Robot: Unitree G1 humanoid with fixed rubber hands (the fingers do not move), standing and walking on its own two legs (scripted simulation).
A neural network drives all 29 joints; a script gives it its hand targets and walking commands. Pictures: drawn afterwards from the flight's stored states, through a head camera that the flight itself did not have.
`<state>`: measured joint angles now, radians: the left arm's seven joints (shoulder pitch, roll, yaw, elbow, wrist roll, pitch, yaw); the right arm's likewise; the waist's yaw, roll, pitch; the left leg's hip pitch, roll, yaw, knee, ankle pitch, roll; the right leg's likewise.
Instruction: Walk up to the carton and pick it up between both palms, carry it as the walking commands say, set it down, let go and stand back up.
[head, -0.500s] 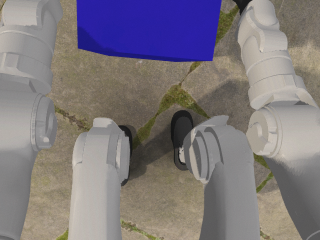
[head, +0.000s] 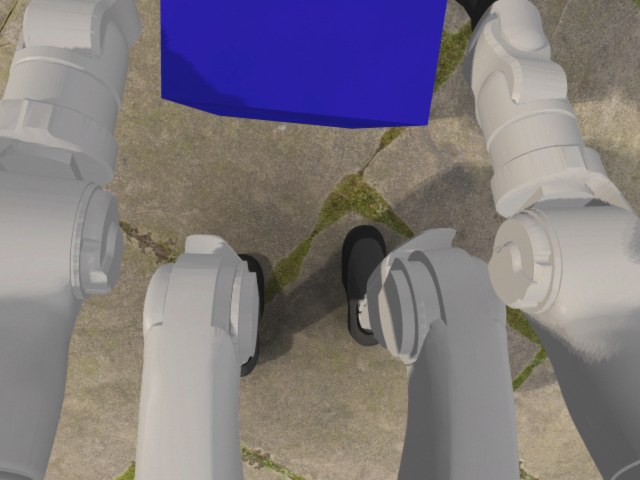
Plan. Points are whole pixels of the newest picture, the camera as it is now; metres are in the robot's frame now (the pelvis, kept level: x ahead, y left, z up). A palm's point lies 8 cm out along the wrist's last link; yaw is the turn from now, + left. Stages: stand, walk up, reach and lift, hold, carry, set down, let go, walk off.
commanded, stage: reach and lift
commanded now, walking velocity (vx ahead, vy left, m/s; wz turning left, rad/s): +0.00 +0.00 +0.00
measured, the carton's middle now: (298, 13) +0.54 +0.00 -0.23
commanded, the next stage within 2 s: none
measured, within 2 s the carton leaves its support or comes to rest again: leaves its support in 0.96 s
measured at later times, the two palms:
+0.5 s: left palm out of the picture +0.57 +0.14 -0.16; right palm out of the picture +0.54 -0.14 -0.17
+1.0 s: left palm out of the picture +0.56 +0.13 -0.15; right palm out of the picture +0.54 -0.15 -0.15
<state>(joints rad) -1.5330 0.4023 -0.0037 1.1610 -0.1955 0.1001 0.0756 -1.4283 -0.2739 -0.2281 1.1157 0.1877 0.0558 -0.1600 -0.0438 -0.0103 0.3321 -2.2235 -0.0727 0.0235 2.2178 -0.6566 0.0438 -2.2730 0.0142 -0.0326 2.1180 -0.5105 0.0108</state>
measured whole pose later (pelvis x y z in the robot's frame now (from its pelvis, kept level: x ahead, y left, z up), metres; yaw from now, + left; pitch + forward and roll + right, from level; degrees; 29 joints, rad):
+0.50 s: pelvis +0.00 +0.00 +0.00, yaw +1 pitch +38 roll -3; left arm -1.61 0.34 0.05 1.20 -0.10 0.12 0.12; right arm -1.47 -0.18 -0.30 1.08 0.08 0.09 -0.19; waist -0.06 0.00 0.36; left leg -2.23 -0.10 0.01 2.20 -0.63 0.03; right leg -2.26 0.04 -0.02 2.11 -0.51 0.03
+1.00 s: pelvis +0.01 +0.00 +0.00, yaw +1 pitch +39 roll -4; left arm -1.45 0.22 0.21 0.98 0.06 0.23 0.11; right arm -1.33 -0.14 -0.40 0.87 0.00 0.24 -0.13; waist -0.06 0.00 0.26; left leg -2.25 -0.13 0.00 2.24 -0.67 0.03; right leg -2.27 0.08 0.00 2.15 -0.57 0.06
